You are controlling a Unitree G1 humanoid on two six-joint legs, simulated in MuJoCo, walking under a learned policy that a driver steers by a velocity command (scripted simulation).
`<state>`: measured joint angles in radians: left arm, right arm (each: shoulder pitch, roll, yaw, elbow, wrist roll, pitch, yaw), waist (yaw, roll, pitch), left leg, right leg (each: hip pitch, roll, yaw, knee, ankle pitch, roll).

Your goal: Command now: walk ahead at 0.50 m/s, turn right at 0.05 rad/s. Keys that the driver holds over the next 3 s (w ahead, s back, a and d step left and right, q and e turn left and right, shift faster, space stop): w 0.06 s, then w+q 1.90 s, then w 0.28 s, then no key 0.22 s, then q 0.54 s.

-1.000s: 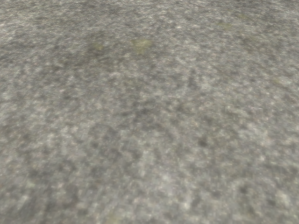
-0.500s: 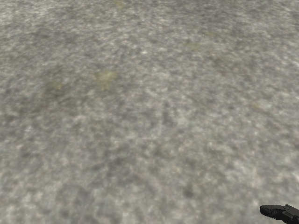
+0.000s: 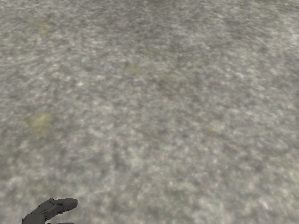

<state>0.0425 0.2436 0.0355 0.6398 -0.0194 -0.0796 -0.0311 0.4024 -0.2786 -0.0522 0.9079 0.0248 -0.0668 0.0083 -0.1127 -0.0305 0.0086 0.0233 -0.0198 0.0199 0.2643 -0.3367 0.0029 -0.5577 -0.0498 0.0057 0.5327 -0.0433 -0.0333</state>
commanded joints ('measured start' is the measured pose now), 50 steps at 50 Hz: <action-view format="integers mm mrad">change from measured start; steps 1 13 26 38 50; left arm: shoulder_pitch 90 188 297 181 -69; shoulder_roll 136 123 203 159 153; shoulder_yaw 54 56 81 53 46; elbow -44 74 170 43 -38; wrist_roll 6 40 8 31 9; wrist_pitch -20 -49 14 -41 -48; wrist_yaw -1 14 53 36 9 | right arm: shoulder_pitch -33 -110 -410 -183 -53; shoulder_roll -187 -70 -41 -122 -162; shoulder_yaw -40 -26 -12 -54 -67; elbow -44 -108 -274 -274 -232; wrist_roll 5 4 -2 -16 3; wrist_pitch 6 24 13 0 26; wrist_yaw -10 -11 60 10 -27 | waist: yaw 140 93 172 133 59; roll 118 -38 -23 54 145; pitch -50 6 71 -65 -22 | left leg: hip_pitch -25 -707 -728 -162 -196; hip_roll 234 148 70 192 150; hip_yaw -96 -153 40 -389 -414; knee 155 822 360 -19 104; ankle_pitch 702 194 246 449 217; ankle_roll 130 -7 71 316 195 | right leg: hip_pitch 229 391 692 -68 105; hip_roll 51 -194 -241 -64 47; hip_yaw -45 66 -185 73 76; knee -72 -406 -268 581 -30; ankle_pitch -27 67 474 -289 26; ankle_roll -56 -174 -101 59 69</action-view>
